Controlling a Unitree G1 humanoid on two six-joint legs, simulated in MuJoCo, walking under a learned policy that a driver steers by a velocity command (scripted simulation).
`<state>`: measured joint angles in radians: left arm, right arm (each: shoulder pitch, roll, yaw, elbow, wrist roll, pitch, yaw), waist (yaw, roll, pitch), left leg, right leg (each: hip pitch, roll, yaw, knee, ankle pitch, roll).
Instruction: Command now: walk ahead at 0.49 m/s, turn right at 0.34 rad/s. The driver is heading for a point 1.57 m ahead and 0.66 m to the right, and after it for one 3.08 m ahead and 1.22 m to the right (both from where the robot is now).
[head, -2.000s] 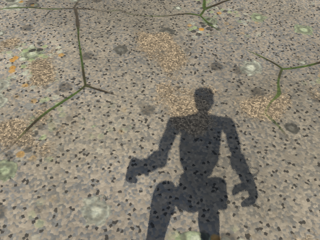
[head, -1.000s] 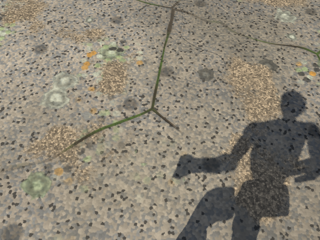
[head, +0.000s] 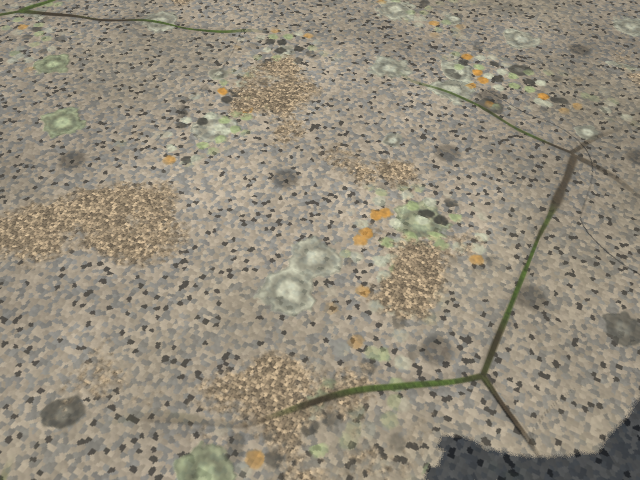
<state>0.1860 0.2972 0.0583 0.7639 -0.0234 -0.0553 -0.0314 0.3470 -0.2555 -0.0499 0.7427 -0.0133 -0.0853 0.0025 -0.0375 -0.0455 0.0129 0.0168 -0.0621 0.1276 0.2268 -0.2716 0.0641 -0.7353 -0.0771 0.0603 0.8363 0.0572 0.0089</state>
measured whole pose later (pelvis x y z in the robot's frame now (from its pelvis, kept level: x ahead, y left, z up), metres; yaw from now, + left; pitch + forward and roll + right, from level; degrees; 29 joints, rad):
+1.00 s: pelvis +0.56 -0.08 +0.00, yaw -35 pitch +1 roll +2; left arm 0.14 0.30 0.07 0.62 -0.02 -0.01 -0.02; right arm 0.34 -0.29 -0.07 0.81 0.00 -0.08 0.00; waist -0.08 -0.04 0.04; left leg -0.03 -0.01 0.15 0.27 -0.26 0.01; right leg -0.69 -0.09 0.05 0.86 -0.08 0.01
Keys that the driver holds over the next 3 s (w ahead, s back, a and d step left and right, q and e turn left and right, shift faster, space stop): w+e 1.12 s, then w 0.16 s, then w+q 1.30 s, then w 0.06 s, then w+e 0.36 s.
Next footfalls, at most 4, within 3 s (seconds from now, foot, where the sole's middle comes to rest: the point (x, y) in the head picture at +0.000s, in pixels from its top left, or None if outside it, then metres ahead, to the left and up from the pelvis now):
0.20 right None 0.29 -0.11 -0.78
0.64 left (298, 430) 0.60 0.03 -0.78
1.16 right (465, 386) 0.69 -0.35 -0.78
1.72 left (455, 254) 1.08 -0.39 -0.78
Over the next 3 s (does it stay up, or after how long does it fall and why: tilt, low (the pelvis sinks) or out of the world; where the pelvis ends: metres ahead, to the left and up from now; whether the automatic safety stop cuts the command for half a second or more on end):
stays up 1.53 -0.57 0.00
